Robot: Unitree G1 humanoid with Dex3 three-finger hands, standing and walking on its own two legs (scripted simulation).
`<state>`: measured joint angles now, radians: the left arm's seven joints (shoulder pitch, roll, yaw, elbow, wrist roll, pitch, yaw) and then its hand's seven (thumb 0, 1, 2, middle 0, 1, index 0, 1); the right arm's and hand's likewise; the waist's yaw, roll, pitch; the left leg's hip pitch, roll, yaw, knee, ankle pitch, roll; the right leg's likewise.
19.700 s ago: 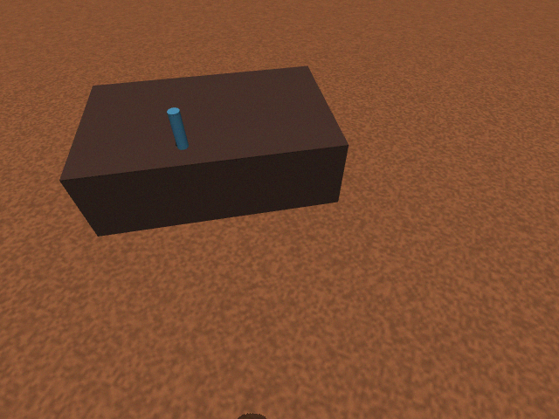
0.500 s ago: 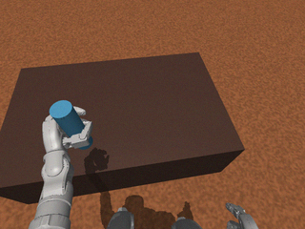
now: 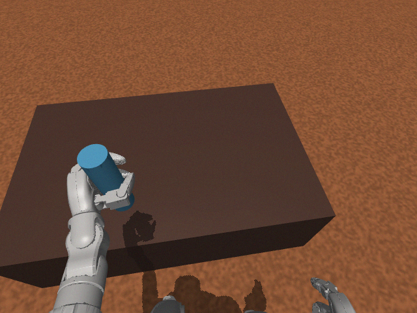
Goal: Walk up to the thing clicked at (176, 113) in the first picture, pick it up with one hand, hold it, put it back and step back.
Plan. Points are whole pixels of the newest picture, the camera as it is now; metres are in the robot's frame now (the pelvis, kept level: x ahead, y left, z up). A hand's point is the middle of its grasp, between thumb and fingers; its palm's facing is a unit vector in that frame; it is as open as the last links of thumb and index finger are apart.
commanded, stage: hold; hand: left
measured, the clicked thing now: (110, 181) +0.36 +0.19 +0.05
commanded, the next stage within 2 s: none
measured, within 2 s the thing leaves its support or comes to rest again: neither
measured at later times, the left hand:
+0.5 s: hand (116, 181) +0.35 +0.17 +0.06, palm faces +0.24 -0.97 -0.02, open 6.5 cm
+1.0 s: hand (116, 186) +0.33 +0.17 +0.07, palm faces +0.25 -0.97 -0.01, open 6.5 cm
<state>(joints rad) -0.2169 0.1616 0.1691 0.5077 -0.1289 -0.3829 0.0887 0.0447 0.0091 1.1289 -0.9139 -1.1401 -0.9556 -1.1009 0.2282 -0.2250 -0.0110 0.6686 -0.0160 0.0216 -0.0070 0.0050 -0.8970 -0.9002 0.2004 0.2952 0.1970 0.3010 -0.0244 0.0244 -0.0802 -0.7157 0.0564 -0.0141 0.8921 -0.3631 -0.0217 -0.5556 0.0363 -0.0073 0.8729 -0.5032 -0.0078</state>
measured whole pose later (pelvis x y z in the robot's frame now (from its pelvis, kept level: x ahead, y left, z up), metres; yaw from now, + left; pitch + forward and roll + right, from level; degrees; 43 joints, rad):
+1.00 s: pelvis -0.01 +0.00 +0.01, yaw +0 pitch +7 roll -1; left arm -0.15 0.13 0.13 0.42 -0.11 -0.34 0.13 0.04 0.01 1.13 -0.91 -1.15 -0.95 -1.11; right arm 0.22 -0.21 -0.01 0.66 -0.01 0.01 -0.01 0.01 -0.91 -0.90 0.20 0.30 0.20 0.30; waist -0.02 0.02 -0.05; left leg -0.60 0.05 -0.01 0.80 -0.32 -0.02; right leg -0.45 0.03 0.00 0.79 -0.46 0.00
